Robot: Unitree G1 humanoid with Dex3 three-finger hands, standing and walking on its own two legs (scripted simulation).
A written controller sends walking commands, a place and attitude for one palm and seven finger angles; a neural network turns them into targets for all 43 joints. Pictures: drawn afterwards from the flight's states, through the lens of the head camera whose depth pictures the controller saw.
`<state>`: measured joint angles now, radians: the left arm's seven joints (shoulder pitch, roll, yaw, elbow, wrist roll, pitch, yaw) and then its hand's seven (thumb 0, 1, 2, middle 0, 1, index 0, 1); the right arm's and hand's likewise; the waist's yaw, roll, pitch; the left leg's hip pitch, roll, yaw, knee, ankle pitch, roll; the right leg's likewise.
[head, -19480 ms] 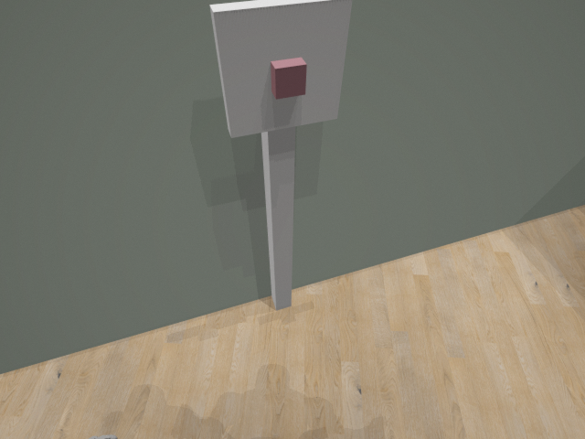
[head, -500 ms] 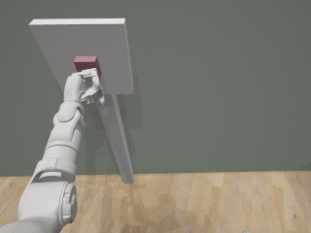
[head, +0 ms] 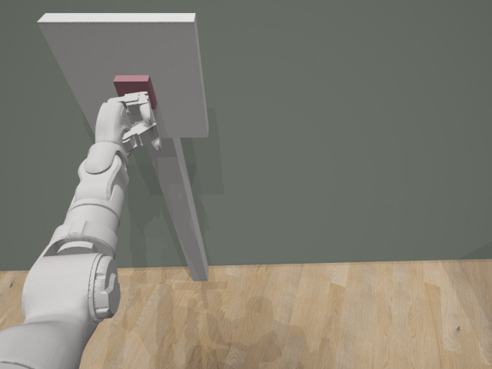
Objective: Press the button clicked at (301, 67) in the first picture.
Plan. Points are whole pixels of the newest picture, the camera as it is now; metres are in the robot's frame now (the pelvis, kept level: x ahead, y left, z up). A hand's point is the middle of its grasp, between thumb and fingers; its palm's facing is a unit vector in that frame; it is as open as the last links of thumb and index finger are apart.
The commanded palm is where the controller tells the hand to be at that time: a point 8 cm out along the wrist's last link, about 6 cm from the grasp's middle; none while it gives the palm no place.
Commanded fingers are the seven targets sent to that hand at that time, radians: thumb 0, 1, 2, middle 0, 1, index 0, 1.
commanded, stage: press the button with the knuckle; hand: left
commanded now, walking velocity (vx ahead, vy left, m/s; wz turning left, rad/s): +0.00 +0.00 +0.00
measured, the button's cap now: (137, 90) +0.52 +0.18 +0.18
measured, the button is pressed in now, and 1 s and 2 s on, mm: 8 0 0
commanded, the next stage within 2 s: hold the button down briefly in 0.16 s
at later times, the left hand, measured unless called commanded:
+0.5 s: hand (153, 124) +0.47 +0.15 +0.15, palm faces +0.00 -1.00 +0.00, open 3.2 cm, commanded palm +0.49 +0.20 +0.15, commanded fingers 0.00 0.90 0.90 -1.30 -1.50 -1.30 -1.50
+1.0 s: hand (152, 130) +0.46 +0.15 +0.15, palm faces +0.01 -1.00 +0.01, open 3.5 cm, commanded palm +0.43 +0.20 +0.15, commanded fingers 0.00 0.90 0.90 -1.30 -1.50 -1.30 -1.50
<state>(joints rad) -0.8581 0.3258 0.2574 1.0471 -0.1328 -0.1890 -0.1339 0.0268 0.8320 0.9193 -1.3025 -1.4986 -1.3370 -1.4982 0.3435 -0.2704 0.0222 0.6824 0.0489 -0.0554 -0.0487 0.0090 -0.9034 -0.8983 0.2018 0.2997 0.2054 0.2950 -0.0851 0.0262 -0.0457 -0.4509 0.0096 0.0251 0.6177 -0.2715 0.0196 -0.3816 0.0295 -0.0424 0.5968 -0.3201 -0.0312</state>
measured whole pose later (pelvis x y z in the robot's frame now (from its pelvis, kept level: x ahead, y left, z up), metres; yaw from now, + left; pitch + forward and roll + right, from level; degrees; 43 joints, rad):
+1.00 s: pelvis -0.01 +0.01 -0.01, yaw -1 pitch +8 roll -1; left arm -0.86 0.32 0.25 1.03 -0.13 -0.22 -0.09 0.06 0.87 0.88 -1.30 -1.50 -1.44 -1.50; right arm 0.40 -0.27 0.02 0.68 0.03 -0.10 -0.02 0.01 -0.90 -0.90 0.20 0.30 0.21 0.30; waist -0.09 0.03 -0.06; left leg -0.53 0.00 0.04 0.68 -0.28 0.04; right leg -0.47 0.02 -0.03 0.66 -0.33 -0.02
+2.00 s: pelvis +0.01 -0.01 +0.01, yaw +0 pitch -1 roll +0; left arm -0.16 0.25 0.22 0.16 -0.25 0.10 -0.17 0.02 0.90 0.90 -1.30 -1.50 -1.29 -1.50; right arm 0.26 -0.26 0.04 0.60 0.07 -0.04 -0.07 0.01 -0.90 -0.90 0.20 0.30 0.20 0.30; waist 0.01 0.05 -0.05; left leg -0.25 0.00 0.03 0.52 -0.26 0.01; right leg -0.20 0.03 -0.03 0.53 -0.32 -0.04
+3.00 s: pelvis +0.02 +0.02 +0.02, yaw +0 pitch -4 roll -1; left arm 0.54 0.31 0.28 -0.48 -0.06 -0.09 0.10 0.02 0.89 0.90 -1.31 -1.50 -1.30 -1.50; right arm 0.20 -0.23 0.02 0.60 0.00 -0.07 -0.07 0.01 -0.90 -0.90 0.20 0.30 0.20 0.30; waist 0.08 0.06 0.01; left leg -0.12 -0.02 0.03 0.43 -0.23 0.04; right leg -0.03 0.01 -0.03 0.37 -0.26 -0.01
